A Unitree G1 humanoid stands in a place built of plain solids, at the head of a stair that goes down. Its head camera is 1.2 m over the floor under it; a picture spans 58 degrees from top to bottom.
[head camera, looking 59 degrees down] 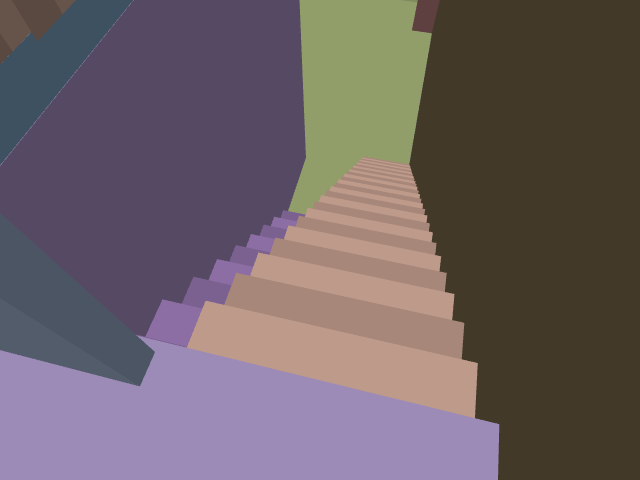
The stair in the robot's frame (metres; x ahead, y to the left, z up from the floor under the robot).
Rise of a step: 0.21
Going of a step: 0.22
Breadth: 0.94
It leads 13 degrees to the right of straight ahead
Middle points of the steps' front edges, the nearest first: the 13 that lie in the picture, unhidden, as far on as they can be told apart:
0.28 -0.01 0.00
0.49 -0.06 -0.21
0.70 -0.11 -0.42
0.92 -0.16 -0.63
1.13 -0.21 -0.83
1.35 -0.26 -1.04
1.56 -0.31 -1.25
1.78 -0.36 -1.46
1.99 -0.41 -1.67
2.20 -0.47 -1.88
2.42 -0.52 -2.09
2.63 -0.57 -2.29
2.85 -0.62 -2.50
